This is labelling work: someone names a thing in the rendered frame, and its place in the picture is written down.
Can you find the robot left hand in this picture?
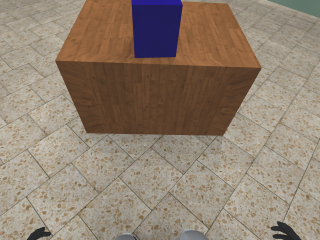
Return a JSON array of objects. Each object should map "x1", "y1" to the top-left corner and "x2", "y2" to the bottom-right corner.
[{"x1": 27, "y1": 227, "x2": 51, "y2": 240}]

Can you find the carton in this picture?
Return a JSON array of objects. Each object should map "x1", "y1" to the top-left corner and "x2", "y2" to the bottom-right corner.
[{"x1": 131, "y1": 0, "x2": 183, "y2": 58}]

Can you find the robot right hand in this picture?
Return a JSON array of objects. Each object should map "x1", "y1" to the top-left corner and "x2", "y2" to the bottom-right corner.
[{"x1": 270, "y1": 221, "x2": 301, "y2": 240}]

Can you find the robot right thigh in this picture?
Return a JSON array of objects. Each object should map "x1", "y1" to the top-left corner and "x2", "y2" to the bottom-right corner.
[{"x1": 177, "y1": 230, "x2": 209, "y2": 240}]

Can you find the pedestal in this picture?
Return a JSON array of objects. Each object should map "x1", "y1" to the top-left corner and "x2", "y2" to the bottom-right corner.
[{"x1": 55, "y1": 0, "x2": 262, "y2": 136}]

